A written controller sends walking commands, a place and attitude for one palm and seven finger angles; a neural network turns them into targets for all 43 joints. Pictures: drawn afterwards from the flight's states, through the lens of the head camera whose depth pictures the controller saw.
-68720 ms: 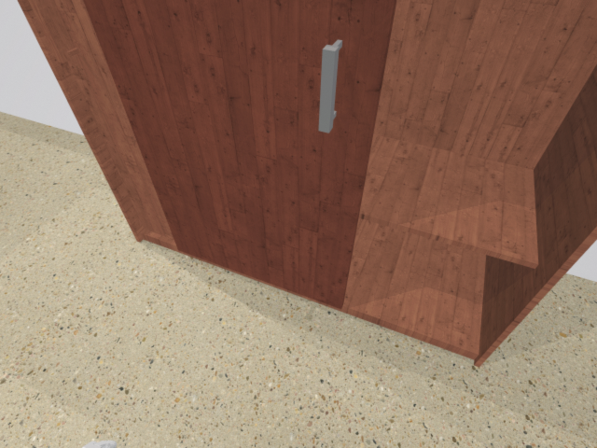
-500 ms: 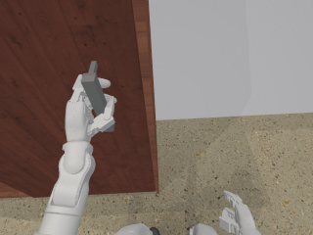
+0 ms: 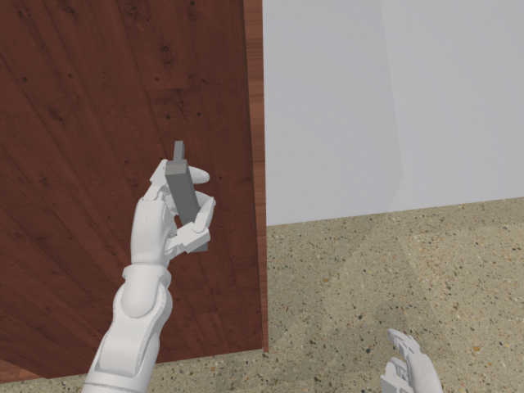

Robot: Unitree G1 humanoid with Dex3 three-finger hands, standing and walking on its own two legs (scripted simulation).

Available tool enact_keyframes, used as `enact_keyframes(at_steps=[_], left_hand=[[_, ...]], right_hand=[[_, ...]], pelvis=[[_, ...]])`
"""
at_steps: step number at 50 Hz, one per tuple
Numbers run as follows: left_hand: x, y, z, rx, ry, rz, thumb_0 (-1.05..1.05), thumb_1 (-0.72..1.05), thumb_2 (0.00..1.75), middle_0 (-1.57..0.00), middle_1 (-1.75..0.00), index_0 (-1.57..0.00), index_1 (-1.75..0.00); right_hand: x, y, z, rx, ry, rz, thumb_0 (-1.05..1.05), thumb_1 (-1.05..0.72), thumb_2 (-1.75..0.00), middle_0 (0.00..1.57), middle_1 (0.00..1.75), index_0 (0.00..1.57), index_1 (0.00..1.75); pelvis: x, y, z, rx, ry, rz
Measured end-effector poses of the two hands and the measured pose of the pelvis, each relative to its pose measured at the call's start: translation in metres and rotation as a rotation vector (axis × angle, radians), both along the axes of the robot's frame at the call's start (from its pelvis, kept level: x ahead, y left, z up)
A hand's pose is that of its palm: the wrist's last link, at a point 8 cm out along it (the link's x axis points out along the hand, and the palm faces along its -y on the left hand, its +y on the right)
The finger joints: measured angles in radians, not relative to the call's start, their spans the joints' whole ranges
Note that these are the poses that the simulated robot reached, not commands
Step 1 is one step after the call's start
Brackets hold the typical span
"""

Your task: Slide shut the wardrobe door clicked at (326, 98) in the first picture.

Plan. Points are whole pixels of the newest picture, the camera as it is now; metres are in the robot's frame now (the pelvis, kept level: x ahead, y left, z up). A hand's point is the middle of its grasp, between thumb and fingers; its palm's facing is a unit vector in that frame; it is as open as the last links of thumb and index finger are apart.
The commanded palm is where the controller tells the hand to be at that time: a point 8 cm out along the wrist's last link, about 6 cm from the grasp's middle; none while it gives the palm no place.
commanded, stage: stop walking and hold the door there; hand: left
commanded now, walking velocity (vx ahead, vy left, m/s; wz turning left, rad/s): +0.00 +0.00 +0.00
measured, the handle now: (190, 199) +0.34 +0.14 +0.14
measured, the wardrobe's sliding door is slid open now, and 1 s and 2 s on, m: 0.00 0.00 0.00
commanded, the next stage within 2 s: loosen the grip on the handle in 0.38 s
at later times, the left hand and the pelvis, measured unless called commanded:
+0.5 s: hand (199, 225) +0.29 +0.11 +0.14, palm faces +0.01 -1.00 -0.09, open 6.4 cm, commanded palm +0.27 +0.16 +0.14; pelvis -0.01 +0.02 +0.01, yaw +1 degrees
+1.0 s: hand (200, 225) +0.29 +0.11 +0.14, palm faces +0.04 -0.99 -0.09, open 13.9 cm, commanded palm +0.27 +0.16 +0.14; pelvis -0.02 -0.03 -0.01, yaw +0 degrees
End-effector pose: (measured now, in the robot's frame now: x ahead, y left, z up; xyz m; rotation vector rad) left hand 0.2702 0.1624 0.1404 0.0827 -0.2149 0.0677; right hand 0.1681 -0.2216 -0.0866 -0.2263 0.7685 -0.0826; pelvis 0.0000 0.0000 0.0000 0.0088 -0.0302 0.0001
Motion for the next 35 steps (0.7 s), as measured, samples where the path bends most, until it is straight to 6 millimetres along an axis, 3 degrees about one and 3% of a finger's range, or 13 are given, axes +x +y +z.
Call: enact_keyframes(at_steps=[9, 15, 25, 31, 35], left_hand=[[0.001, 0.002, 0.000, -0.013, -0.003, -0.044, 0.04, 0.65, 0.73, -0.45, -1.40, -0.33, -1.40], [0.001, 0.002, 0.000, -0.011, -0.002, -0.051, 0.04, 0.65, 0.72, -0.44, -1.40, -0.32, -1.40], [0.002, 0.003, 0.001, 0.011, 0.002, -0.061, 0.03, 0.64, 0.71, -0.46, -1.40, -0.31, -1.40], [0.004, 0.011, 0.002, 0.016, 0.003, -0.080, -0.03, 0.50, 0.66, -0.58, -1.40, -0.36, -1.40], [0.004, 0.008, 0.002, -0.005, 0.008, -0.041, -0.02, 0.30, 0.59, -0.59, -1.40, -0.40, -1.40]], right_hand=[[-0.006, 0.043, -0.001, 0.052, 0.018, 0.047, 0.01, -0.90, -0.89, 0.20, 0.30, 0.20, 0.30], [-0.007, 0.056, -0.005, 0.067, 0.034, 0.071, 0.01, -0.90, -0.89, 0.20, 0.30, 0.20, 0.30], [-0.004, 0.047, -0.002, 0.051, 0.023, 0.050, 0.01, -0.90, -0.89, 0.20, 0.30, 0.20, 0.30], [-0.007, 0.036, 0.006, 0.076, -0.067, 0.050, 0.01, -0.90, -0.89, 0.20, 0.30, 0.20, 0.30], [-0.010, 0.021, 0.010, 0.079, -0.136, 0.061, 0.01, -0.90, -0.89, 0.20, 0.30, 0.20, 0.30]], pelvis=[[-0.006, 0.017, 0.003, -0.005, 0.015, 0.000], [-0.007, 0.022, 0.004, -0.006, 0.020, 0.004], [-0.010, 0.022, 0.005, -0.009, 0.013, 0.010], [-0.019, 0.006, -0.002, 0.006, -0.014, 0.015], [-0.024, -0.004, -0.006, 0.004, -0.033, 0.016]])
